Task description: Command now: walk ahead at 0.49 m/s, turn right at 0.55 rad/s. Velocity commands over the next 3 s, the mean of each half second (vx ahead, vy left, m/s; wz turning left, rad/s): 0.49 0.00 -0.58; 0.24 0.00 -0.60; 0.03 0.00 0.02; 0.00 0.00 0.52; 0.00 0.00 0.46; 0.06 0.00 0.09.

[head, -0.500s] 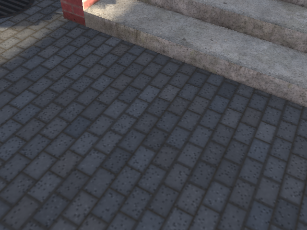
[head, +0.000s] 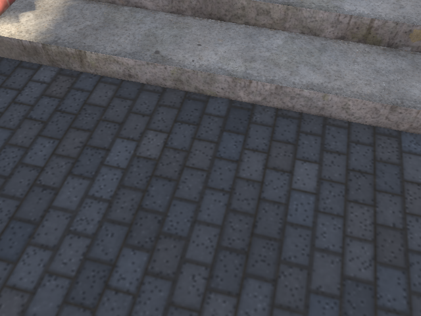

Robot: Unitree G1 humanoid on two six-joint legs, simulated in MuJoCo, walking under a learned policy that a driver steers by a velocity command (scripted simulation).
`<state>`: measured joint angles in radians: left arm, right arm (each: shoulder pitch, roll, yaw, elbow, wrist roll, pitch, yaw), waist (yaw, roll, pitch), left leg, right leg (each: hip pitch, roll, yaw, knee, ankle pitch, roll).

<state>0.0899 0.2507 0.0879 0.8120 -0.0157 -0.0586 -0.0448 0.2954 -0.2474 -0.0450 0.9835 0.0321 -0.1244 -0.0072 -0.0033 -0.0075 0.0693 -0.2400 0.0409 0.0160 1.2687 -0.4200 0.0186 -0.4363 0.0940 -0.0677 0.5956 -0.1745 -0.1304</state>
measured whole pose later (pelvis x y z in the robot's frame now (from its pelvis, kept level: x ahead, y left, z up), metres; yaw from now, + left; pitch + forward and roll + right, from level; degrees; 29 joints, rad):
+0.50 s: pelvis +0.29 +0.03 +0.01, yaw -17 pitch +2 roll +1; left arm 0.35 0.28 0.07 0.79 -0.03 -0.04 0.01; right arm 0.10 -0.25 -0.05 0.75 -0.01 -0.13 0.01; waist 0.03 -0.03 0.01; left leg -0.40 -0.02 0.02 0.52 -0.16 0.02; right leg -0.38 0.06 0.12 1.17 -0.44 -0.04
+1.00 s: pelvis +0.45 -0.06 +0.01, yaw -35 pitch +3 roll +1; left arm 0.14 0.30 0.07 0.58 -0.01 0.00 -0.02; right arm 0.11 -0.31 -0.05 0.75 0.00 -0.03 -0.01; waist 0.00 0.02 0.07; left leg -0.50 0.02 -0.02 1.22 -0.50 -0.05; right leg -0.48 0.07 0.03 0.53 -0.11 -0.07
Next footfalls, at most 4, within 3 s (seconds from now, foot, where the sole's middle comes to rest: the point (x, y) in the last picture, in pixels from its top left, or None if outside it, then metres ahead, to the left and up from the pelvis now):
0.40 left None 0.43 0.12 -0.76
0.86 right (282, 290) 0.52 -0.20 -0.76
1.26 left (212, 258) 0.63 0.01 -0.76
1.80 left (199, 267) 0.60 0.05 -0.76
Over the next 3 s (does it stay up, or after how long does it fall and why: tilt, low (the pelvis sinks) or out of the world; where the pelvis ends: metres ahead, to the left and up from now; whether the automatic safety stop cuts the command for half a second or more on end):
stays up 0.55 -0.01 0.02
